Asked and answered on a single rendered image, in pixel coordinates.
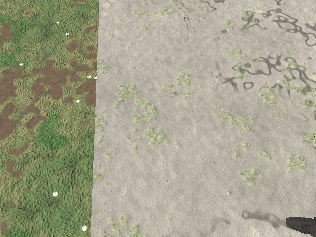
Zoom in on right robot hand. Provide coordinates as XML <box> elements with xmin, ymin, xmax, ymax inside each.
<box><xmin>285</xmin><ymin>217</ymin><xmax>316</xmax><ymax>237</ymax></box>

